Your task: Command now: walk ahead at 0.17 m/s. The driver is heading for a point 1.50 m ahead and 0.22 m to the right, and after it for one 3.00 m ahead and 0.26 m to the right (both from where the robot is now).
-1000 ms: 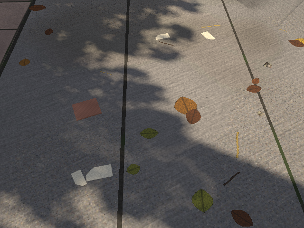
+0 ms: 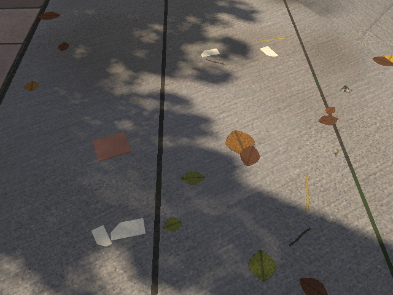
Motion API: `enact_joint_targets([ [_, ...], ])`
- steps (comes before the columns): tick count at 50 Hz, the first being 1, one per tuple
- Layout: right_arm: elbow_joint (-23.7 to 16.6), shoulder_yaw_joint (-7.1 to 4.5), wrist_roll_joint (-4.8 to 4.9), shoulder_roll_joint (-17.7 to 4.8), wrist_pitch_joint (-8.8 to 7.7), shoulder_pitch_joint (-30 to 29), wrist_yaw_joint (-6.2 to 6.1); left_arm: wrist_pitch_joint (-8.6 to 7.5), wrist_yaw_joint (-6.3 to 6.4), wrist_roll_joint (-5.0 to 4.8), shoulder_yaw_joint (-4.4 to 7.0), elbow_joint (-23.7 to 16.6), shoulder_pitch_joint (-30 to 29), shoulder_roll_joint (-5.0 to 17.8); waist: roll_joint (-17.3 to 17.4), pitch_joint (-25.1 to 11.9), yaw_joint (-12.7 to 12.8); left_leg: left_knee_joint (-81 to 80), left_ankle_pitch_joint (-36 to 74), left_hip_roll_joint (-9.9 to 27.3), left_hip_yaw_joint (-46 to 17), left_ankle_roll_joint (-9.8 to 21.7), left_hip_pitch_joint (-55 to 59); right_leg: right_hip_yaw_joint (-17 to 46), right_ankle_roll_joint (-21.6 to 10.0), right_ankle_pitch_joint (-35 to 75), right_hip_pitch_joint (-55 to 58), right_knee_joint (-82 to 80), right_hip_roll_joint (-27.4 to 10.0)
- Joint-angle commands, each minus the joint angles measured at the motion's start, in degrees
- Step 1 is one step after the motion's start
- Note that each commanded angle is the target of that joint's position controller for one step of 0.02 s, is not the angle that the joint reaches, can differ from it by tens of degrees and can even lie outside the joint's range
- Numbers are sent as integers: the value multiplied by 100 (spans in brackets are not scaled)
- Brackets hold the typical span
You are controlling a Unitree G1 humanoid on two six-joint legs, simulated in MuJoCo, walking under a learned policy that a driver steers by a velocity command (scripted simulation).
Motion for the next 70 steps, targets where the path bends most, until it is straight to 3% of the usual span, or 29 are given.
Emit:
enact_joint_targets([
  [1,-112,-118,65,-528,-93,485,-25,-95,25,-62,111,-116,473,504,35,930,-6,-721,-2345,91,-221,457,-804,143,-439,-2260,-822,-638,-40],
  [6,-148,-192,143,-650,-416,919,95,-452,-117,-115,100,-333,332,365,319,886,-168,-948,-2246,590,-1116,885,-363,197,-569,-1566,-1300,-13,-56],
  [9,-139,-311,155,-1092,-499,1320,156,-647,-214,-129,35,-622,-55,165,1032,863,-255,-1796,-2196,1616,-2884,1514,216,-277,-580,-602,-1858,1142,148],
  [12,-462,-305,158,-1092,-495,507,179,-767,-300,-147,78,-467,612,268,867,737,362,-1112,-256,1489,-2213,1227,-312,-226,-699,-425,-697,132,80],
  [13,-745,-279,159,-1051,-484,-253,194,-759,-300,-132,184,-119,1603,453,460,534,908,-284,624,947,-1330,850,-1447,156,-792,-108,995,-636,5],
  [14,-1059,-187,165,-693,-592,-691,211,-733,-298,-106,471,211,2772,1361,-1355,218,1280,2237,1196,-144,176,274,-2779,2121,-1219,310,2509,-1546,-1056],
  [15,-1111,-138,130,-562,-720,-426,221,-724,-343,-8,447,103,2738,1459,-1974,18,995,3522,-665,-355,-96,234,-3775,3937,-1614,1097,2898,-1950,-2082],
  [16,-1103,-172,157,-764,-778,-437,274,-727,-323,60,297,-98,2056,963,-957,404,632,4357,-642,34,-473,377,-4116,3541,-1576,1531,2596,-1809,-2157],
  [18,-1127,-204,177,-763,-800,-482,340,-648,-352,40,186,-322,1334,788,-175,568,289,4484,183,361,-315,476,-4362,2100,-1282,2494,2371,-1870,-1726],
  [21,-1252,-272,108,-662,-684,-718,409,-451,-324,76,30,-264,1401,454,-369,471,172,3962,735,572,146,409,-3977,892,-847,3238,1976,-2050,-1145],
  [25,-1839,-88,46,-358,-603,-2065,439,-466,-165,106,29,-463,1144,812,-311,864,267,1610,1921,368,562,171,-2865,308,-829,3147,560,-2595,-786],
  [29,-2201,-116,134,-712,-608,-2733,485,-550,-104,-26,168,-445,1341,1205,-572,858,237,290,2162,147,550,340,-2291,329,-844,3545,1126,-2707,-1131],
  [32,-2182,-290,116,-1128,-643,-2242,497,-490,-117,67,244,-496,1210,1324,-808,143,-220,50,1862,-216,624,634,-1423,240,-662,6116,2005,-1592,-1283],
  [34,-1630,-512,140,-1545,-589,-387,417,-388,-172,168,247,-628,844,1335,-914,-894,-1118,-57,1894,-181,456,950,893,74,-460,6689,1364,653,-1032],
  [35,-1402,-607,32,-2020,-516,666,332,-430,-224,274,138,-796,835,1053,37,-1791,-1295,46,1556,1144,-1139,1323,2733,-88,-354,4079,-93,2689,-503],
  [36,-1310,-565,-150,-1987,-548,739,416,-557,-347,100,-85,-662,1805,81,1658,-2710,-618,-878,422,2437,-4131,2325,4131,595,-163,-1204,-1982,4624,560],
  [38,-1384,-385,-23,-1239,-593,-343,426,-768,-377,-204,163,-1001,510,1108,699,-915,-513,-1678,291,1935,-3148,1682,2242,682,-425,-491,-2736,5042,-95],
  [40,-1490,-286,-78,-993,-674,-1077,523,-712,-258,-110,253,-1104,103,1141,-176,-363,-56,-2027,1456,1527,-1874,1434,542,462,-395,313,-2106,4544,-587],
  [43,-1243,-245,-89,-913,-706,-943,546,-480,-197,-78,264,-1087,428,807,249,-147,281,-2474,1535,1170,-1067,1427,-263,375,-303,481,-1704,3971,-851],
  [47,-1039,-304,-99,-1263,-688,-482,390,-437,-137,49,331,-1489,-559,961,230,198,115,-2681,1703,1140,-750,1449,-227,247,-29,1396,-2590,2849,-1039],
  [55,-801,-347,34,-1490,-530,395,273,-545,-320,-42,251,-1958,-2179,845,283,311,-470,-2390,1723,1176,-398,1131,864,-95,18,2439,-2543,306,-629],
  [59,-729,-401,49,-1574,-417,433,238,-631,-468,-64,281,-2136,-2280,1019,399,297,-327,-1878,2088,1530,-539,997,1522,-96,-252,1665,-2309,-187,-491],
  [62,-870,-331,-31,-1427,-349,112,235,-671,-422,-31,595,-1593,-269,1649,304,-945,673,497,3859,963,-16,622,871,-183,-710,1591,559,-284,-308],
  [63,-1016,-160,-92,-902,-428,591,267,-650,-388,104,746,-1436,660,2293,-842,-1938,690,2833,1962,245,376,246,-1202,1958,-1453,1319,2913,-337,-1809],
  [64,-930,-74,9,-669,-581,836,308,-622,-422,76,694,-1351,846,2124,-1716,-2499,609,4116,-1190,-339,-219,143,-2560,4126,-1950,615,3732,-1319,-2446],
  [65,-1014,-238,147,-1336,-686,387,330,-635,-431,37,553,-1417,454,1682,-1190,-1789,601,4640,-1026,58,-622,277,-3122,3630,-1634,368,3172,-1431,-2247],
  [66,-1172,-273,197,-1478,-726,-114,327,-624,-422,29,473,-1549,-89,1444,-804,-1155,468,4542,-502,370,-452,357,-3178,2709,-1406,745,2324,-1495,-2039],
  [67,-1206,-288,129,-1410,-703,-347,291,-618,-448,52,414,-1616,-543,1290,-340,-728,271,4174,-27,612,-325,329,-2917,2056,-1295,1284,1455,-1704,-1784],
  [70,-1129,-327,28,-1090,-468,-127,247,-658,-501,103,361,-1526,-731,1081,-433,-384,-103,3486,544,872,-272,253,-2160,1149,-1205,1870,400,-2200,-1326],
])
Next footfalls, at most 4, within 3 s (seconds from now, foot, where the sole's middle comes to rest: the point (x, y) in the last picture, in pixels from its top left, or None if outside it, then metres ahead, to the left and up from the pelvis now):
0.68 left None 0.47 0.07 -0.77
1.24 right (251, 230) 0.76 -0.17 -0.77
1.82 left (190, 163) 1.08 0.06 -0.77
2.40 right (240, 114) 1.38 -0.18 -0.77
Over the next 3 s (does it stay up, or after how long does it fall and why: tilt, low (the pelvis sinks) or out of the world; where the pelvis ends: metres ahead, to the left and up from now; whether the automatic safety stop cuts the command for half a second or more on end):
stays up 1.47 -0.10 0.00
